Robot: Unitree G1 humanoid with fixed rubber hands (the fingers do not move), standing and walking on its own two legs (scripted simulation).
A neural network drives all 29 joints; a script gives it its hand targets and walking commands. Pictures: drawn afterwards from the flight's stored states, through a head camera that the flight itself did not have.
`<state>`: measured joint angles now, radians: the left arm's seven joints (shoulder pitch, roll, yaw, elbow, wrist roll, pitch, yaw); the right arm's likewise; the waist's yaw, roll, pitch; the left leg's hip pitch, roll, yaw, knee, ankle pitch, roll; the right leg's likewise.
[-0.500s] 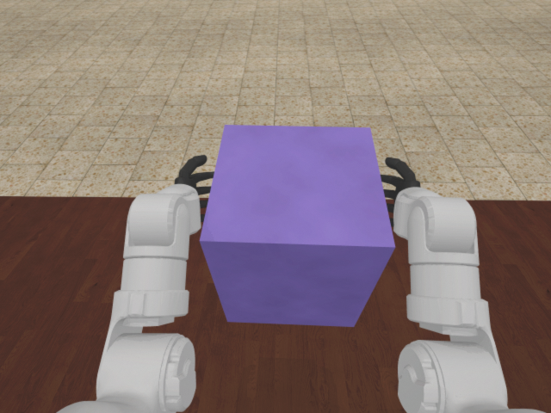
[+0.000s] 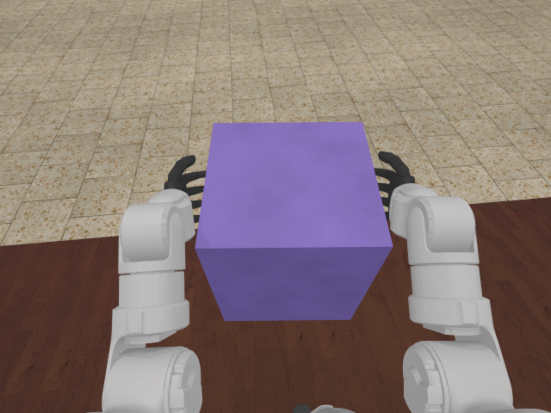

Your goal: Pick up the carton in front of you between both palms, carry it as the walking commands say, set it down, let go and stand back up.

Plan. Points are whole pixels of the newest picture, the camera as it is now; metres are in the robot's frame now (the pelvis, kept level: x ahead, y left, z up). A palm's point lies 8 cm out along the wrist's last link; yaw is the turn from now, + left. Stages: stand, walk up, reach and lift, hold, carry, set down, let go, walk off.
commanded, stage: carry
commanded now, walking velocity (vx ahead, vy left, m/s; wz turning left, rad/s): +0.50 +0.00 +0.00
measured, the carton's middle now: (287, 229) +0.37 -0.02 +0.06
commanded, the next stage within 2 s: none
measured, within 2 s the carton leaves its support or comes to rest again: neither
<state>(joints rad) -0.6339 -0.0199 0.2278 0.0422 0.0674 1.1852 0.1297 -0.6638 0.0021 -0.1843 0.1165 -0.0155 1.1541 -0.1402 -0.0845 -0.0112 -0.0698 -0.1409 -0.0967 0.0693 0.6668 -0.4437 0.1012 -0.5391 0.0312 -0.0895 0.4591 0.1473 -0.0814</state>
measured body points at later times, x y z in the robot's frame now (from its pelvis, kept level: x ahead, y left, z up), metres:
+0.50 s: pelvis +0.28 -0.01 -0.03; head +0.30 -0.01 +0.42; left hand +0.65 +0.16 +0.09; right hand +0.66 -0.14 +0.09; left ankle +0.43 +0.10 -0.74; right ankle +0.14 -0.06 -0.74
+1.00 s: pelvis +0.56 +0.02 -0.07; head +0.61 +0.03 +0.38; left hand +0.95 +0.14 +0.03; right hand +0.93 -0.16 +0.04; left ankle +0.46 +0.06 -0.79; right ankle +0.70 -0.12 -0.76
